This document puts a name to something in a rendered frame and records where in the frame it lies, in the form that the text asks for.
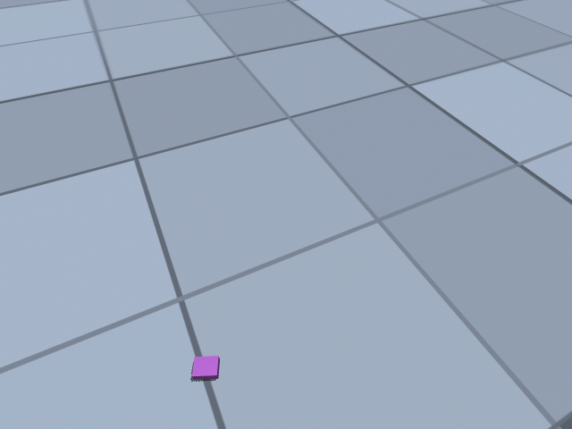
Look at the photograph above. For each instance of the small box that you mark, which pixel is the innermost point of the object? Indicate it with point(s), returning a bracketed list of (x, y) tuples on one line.
[(206, 367)]

